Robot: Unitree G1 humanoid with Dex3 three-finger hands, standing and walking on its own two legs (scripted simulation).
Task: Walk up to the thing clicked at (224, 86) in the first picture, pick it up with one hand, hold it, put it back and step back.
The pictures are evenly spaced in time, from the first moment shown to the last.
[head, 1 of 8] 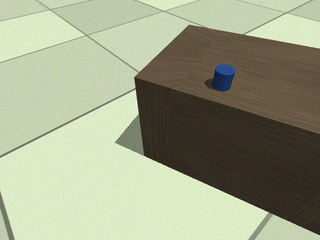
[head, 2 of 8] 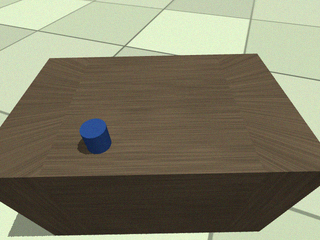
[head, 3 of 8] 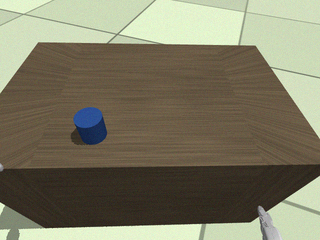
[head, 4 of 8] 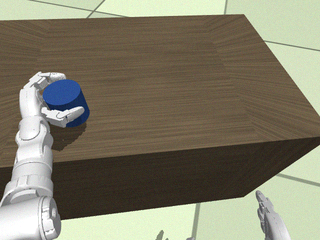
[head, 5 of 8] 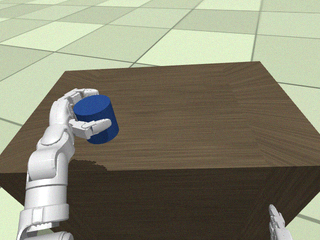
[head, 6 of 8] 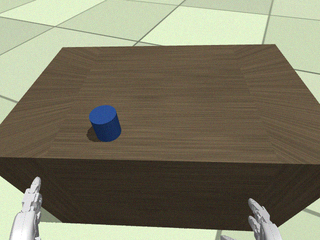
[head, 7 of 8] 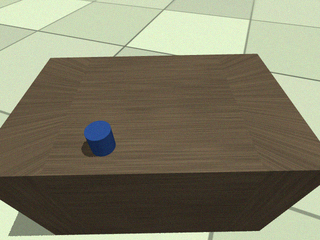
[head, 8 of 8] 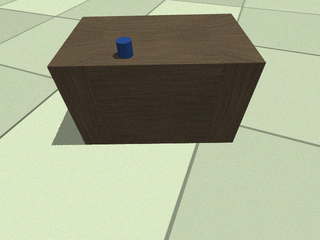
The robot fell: no
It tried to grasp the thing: yes
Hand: left
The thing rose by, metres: 0.24
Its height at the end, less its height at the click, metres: +0.00
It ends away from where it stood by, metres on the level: 0.02
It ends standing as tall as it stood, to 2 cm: yes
